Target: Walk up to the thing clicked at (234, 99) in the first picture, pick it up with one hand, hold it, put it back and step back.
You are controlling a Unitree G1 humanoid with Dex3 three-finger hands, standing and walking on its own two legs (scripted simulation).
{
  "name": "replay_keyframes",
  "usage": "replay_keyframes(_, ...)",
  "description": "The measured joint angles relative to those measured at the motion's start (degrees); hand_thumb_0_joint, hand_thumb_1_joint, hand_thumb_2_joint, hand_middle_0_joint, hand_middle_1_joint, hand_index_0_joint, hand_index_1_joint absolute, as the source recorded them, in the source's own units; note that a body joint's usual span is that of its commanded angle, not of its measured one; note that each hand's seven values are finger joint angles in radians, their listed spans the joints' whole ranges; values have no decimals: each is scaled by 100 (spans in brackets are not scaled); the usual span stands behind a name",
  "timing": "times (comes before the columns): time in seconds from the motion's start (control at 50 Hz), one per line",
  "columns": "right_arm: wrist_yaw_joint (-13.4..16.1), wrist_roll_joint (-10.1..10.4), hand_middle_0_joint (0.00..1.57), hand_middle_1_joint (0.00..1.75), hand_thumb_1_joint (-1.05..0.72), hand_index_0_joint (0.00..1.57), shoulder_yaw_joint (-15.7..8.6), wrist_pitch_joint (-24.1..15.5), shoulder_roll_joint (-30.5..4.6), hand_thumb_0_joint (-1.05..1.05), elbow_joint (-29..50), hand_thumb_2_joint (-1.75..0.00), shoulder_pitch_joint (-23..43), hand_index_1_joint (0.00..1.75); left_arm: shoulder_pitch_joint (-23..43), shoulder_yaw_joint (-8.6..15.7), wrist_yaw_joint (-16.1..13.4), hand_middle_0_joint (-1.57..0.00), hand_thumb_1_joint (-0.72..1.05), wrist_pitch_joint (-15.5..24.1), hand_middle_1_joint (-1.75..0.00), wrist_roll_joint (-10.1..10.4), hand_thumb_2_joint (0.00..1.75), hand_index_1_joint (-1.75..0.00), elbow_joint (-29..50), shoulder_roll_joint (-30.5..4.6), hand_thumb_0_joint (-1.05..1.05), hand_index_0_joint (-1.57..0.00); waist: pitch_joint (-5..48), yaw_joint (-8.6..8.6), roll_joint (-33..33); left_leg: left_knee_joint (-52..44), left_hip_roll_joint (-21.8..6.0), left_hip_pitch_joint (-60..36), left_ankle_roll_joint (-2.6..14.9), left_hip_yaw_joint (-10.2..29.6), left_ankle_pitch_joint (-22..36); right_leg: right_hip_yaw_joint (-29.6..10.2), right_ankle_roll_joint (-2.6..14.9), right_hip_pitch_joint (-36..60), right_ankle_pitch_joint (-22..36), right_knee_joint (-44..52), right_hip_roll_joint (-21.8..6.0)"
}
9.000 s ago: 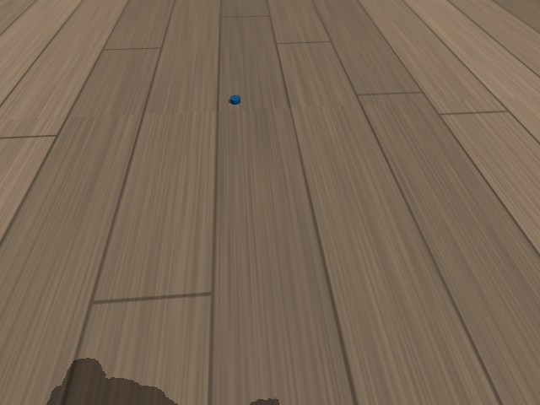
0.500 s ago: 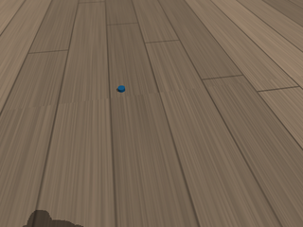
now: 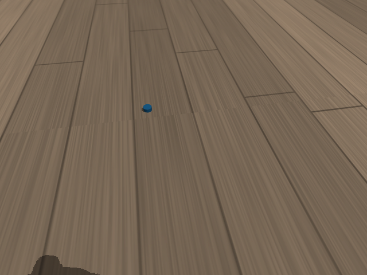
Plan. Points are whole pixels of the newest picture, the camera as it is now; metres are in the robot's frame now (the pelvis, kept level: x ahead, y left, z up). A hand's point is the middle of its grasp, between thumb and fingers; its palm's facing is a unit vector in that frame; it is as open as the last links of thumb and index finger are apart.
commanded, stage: walk up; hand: left
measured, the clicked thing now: (147, 108) +1.46 +0.28 -0.77
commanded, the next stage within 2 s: none
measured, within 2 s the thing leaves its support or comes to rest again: neither
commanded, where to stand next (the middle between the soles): +1.07 +0.01 m, yaw +0 degrees
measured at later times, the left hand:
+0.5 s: hand out of the picture +0.17 +0.32 -0.16, palm faces -0.04 -0.94 -0.34, open 7.4 cm
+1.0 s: hand (96, 174) +0.44 +0.27 -0.13, palm faces -0.05 -0.94 -0.35, open 7.4 cm
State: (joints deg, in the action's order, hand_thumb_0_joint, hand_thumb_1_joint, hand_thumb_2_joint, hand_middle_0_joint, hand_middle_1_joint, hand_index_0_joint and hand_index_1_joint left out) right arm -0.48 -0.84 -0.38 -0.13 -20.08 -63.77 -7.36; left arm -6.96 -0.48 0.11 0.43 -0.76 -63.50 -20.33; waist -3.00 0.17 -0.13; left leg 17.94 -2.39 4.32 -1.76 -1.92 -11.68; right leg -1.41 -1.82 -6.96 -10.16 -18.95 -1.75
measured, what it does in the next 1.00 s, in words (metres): walks ahead: left foot, then right foot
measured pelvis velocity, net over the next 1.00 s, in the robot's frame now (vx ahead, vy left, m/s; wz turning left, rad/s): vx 0.33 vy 0.02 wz -0.01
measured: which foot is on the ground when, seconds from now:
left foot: down 0.00-0.18, up 0.20-0.28, down 0.30-0.76, up 0.78-1.00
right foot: down 0.00-0.34, up 0.36-0.70, down 0.72-1.00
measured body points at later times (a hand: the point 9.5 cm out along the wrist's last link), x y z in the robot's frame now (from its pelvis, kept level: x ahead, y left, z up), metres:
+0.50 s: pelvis +0.12 +0.04 -0.01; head +0.13 +0.07 +0.44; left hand +0.17 +0.37 -0.14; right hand +0.18 -0.28 -0.10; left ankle +0.06 +0.13 -0.75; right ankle +0.12 -0.11 -0.69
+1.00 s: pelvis +0.33 +0.02 -0.01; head +0.34 +0.00 +0.44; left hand +0.44 +0.32 -0.11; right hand +0.37 -0.30 -0.13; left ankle +0.40 +0.17 -0.70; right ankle +0.37 -0.07 -0.75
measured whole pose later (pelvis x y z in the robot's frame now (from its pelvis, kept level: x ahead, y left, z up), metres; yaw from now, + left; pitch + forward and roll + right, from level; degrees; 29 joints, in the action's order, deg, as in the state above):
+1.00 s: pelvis +0.33 +0.02 -0.01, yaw -1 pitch -4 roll -1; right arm -3.9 -1.8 -3.8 -2.9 -23.6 -49.1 -19.7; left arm -13.0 2.8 4.1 3.7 -1.0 -48.1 -21.0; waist -4.8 0.3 -3.0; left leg 53.4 -6.1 28.1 0.2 0.4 -15.6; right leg 3.9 4.1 -11.3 -11.1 -25.6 2.4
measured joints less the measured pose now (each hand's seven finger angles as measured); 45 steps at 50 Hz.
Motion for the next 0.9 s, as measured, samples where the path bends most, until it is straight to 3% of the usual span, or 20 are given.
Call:
replay_keyframes(0.08,-195,-104,20,30,-90,20,-214,-69,-52,1,239,-90,-265,30,-255,227,241,-21,90,42,-30,-121,90,-30,227,-68,1,-21,199,-42,-1,714,-7,285,287,-8,-1111,-34,248,-301,-1102,-716,42)
replay_keyframes(0.12,-244,-135,20,30,-90,20,-300,-120,-132,1,356,-90,-389,30,-381,313,309,-21,90,72,-30,-145,90,-30,337,-144,1,-21,260,-68,-5,967,-4,392,342,-5,-1184,-68,335,-430,-1186,-994,62)
replay_keyframes(0.18,-274,-151,20,30,-90,20,-399,-140,-287,1,468,-90,-524,30,-570,411,348,-21,90,150,-30,-172,90,-30,453,-239,1,-21,273,-89,-81,1497,-26,532,392,87,-1260,-77,250,-445,-853,-1224,125)
replay_keyframes(0.22,-271,-159,20,30,-90,20,-451,-95,-398,1,491,-90,-594,30,-701,448,361,-21,90,200,-30,-195,90,-30,505,-234,1,-21,311,-94,-207,2092,-39,772,391,160,-1570,16,148,-329,-952,-1220,167)
replay_keyframes(0.26,-274,-146,20,30,-90,20,-459,-95,-463,1,513,-90,-610,30,-809,449,371,-21,90,226,-30,-192,90,-30,606,-243,1,-21,264,-162,-250,2374,-25,1035,353,122,-1736,62,167,-136,-996,-1053,154)
replay_keyframes(0.3,-300,-139,20,30,-90,20,-457,-176,-477,1,597,-90,-569,30,-897,443,366,-21,90,222,-30,-164,90,-30,704,-302,1,-21,141,-232,-208,2095,-26,1206,304,75,-1609,58,131,33,-1006,-915,102)
replay_keyframes(0.34,-322,-156,20,30,-90,20,-476,-322,-409,1,727,-90,-510,30,-1019,440,354,-21,90,141,-30,-112,90,-30,721,-429,1,-21,42,-295,22,1700,73,1003,263,-147,-578,-72,175,11,-1196,-1212,-64)
replay_keyframes(0.4,-279,-136,20,30,-90,20,-504,-532,-306,1,1005,-90,-584,30,-1048,389,267,-21,90,-39,-30,-84,90,-30,570,-471,1,-21,42,-164,113,1462,127,699,358,-248,-766,-397,359,-758,-1590,-3178,224)
replay_keyframes(0.44,-224,-67,20,30,-90,20,-456,-552,-226,1,1105,-90,-734,30,-977,340,249,-21,90,-14,-30,-21,90,-30,569,-513,1,-20,25,-107,176,1079,146,362,373,-256,-739,-395,401,-1204,-1315,-3805,335)
replay_keyframes(0.48,-181,-32,20,30,-90,20,-399,-522,-168,1,1150,-90,-877,30,-880,324,274,-21,91,48,-30,18,90,-30,678,-545,1,-20,-19,-98,257,708,186,34,375,-284,-677,-311,364,-1576,-961,-3810,274)
replay_keyframes(0.58,-157,-15,20,30,-90,20,-339,-425,-112,1,1258,-90,-1147,30,-542,278,398,-20,91,22,-30,17,90,-30,996,-514,1,-20,-227,-3,359,163,311,-654,377,-360,-739,-30,274,-2110,-263,-2607,39)
replay_keyframes(0.68,-155,-20,20,30,-90,20,-351,-352,-190,1,1342,-90,-1422,30,-112,253,497,-20,91,-7,-30,-35,90,-30,1181,-314,1,-20,-341,216,247,183,385,-1145,310,-365,-1191,373,429,-2048,383,-1445,7)
replay_keyframes(0.72,-127,-31,20,30,-90,20,-363,-326,-233,1,1356,-90,-1602,30,18,263,507,-21,91,36,-30,-28,90,-30,1290,-228,1,-20,-301,308,130,574,328,-1181,262,-273,-1582,439,534,-1813,356,-1290,98)
replay_keyframes(0.76,-106,-34,20,30,-90,20,-357,-261,-253,1,1290,-90,-1633,30,144,328,456,-21,91,144,-30,-40,90,-30,1434,-122,1,-20,-371,283,-83,1846,91,-834,324,-211,-1895,555,567,-1713,433,-1551,260)
replay_keyframes(0.82,-97,39,20,30,-90,20,-265,-184,-150,1,1237,-90,-1481,30,165,338,397,-21,91,263,-30,23,90,-30,1632,-65,1,-21,-452,191,-74,4387,261,344,446,211,-1676,586,623,-1495,-13,-1779,274)
replay_keyframes(0.86,-137,54,20,30,-90,20,-225,-216,-154,1,1261,-90,-1401,30,72,312,368,-21,91,278,-30,44,90,-30,1646,-14,1,-21,-411,140,-118,4955,216,1022,484,268,-1322,595,651,-1196,-49,-1507,289)
replay_keyframes(0.9,-201,31,20,30,-90,20,-225,-264,-204,1,1342,-90,-1335,30,-99,302,357,-21,90,302,-30,36,90,-30,1614,17,1,-21,-340,106,-192,4777,43,1561,453,271,-936,590,624,-912,-6,-1157,331)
